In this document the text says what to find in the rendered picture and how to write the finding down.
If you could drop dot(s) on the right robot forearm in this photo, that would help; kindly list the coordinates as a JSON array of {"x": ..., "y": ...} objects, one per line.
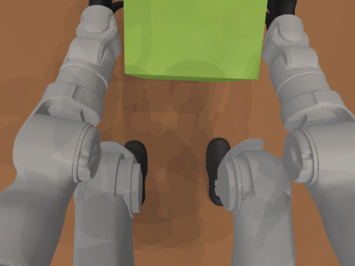
[{"x": 299, "y": 82}]

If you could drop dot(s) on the robot right upper arm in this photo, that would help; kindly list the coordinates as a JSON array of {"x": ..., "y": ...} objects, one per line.
[{"x": 322, "y": 158}]

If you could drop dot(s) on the carton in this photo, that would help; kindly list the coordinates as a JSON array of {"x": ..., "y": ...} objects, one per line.
[{"x": 194, "y": 40}]

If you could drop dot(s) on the left robot forearm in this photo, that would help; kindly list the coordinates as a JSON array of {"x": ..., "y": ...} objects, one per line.
[{"x": 85, "y": 74}]

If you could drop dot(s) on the right robot shin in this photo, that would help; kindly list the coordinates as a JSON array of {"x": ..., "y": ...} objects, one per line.
[{"x": 254, "y": 144}]

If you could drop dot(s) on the robot left upper arm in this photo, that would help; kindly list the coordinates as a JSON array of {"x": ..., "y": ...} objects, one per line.
[{"x": 53, "y": 154}]

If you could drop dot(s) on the robot right hand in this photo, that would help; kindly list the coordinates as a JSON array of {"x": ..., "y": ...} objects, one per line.
[{"x": 277, "y": 8}]

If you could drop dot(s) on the robot left hand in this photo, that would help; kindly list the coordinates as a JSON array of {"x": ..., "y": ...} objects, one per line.
[{"x": 108, "y": 3}]

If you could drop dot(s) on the left robot foot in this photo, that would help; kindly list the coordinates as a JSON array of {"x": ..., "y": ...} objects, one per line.
[{"x": 140, "y": 153}]

